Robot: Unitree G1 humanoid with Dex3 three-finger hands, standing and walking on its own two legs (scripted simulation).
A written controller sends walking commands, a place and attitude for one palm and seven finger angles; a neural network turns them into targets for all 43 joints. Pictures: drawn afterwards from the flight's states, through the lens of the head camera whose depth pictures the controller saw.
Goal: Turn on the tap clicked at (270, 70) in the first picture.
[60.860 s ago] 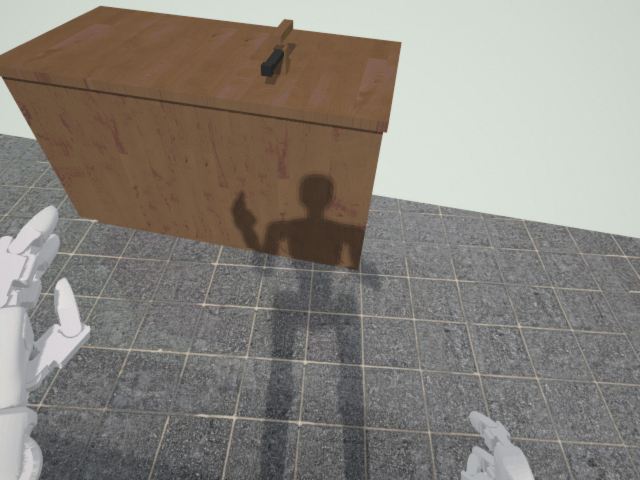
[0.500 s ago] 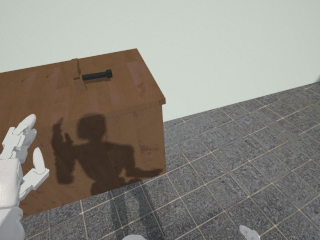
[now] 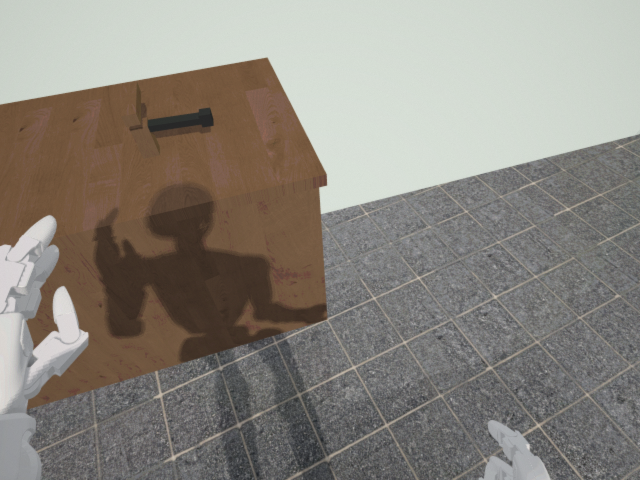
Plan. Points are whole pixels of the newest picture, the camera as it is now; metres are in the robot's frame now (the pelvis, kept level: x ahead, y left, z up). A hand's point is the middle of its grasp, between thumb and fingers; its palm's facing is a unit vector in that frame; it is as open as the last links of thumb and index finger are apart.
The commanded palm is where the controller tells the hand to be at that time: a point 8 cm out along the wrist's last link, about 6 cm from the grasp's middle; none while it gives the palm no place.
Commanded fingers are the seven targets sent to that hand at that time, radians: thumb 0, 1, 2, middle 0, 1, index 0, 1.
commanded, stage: stand and check the lever's angle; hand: left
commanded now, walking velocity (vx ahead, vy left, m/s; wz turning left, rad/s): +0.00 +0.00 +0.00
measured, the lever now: (206, 117) +0.79 +0.29 +0.03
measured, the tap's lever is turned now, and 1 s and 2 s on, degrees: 85 85 85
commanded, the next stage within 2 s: stand and wait in 0.06 s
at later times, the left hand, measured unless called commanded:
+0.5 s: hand (68, 288) +0.27 +0.27 +0.16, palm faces +0.33 -0.85 -0.41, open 7.4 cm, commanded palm +0.21 +0.31 +0.18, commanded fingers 0.00 0.90 0.90 -0.20 -0.30 -0.20 -0.30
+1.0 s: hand (41, 296) +0.26 +0.30 +0.16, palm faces +0.35 -0.86 -0.38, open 7.4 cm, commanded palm +0.21 +0.34 +0.18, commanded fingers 0.00 0.90 0.90 -0.20 -0.30 -0.20 -0.30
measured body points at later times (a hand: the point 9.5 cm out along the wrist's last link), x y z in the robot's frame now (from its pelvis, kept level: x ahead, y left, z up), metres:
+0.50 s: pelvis +0.04 +0.04 +0.01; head +0.06 +0.03 +0.46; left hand +0.24 +0.31 +0.18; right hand +0.22 -0.20 -0.07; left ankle +0.04 +0.14 -0.74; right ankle +0.03 -0.04 -0.74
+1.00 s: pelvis +0.04 +0.06 +0.01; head +0.04 +0.06 +0.46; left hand +0.23 +0.34 +0.18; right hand +0.20 -0.18 -0.08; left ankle +0.04 +0.14 -0.74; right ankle +0.03 -0.04 -0.74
